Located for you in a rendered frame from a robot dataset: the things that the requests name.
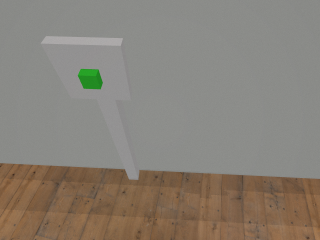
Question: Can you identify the button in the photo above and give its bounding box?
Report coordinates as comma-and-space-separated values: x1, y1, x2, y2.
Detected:
78, 69, 103, 90

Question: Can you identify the panel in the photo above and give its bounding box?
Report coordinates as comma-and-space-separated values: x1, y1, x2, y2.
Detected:
41, 36, 140, 180

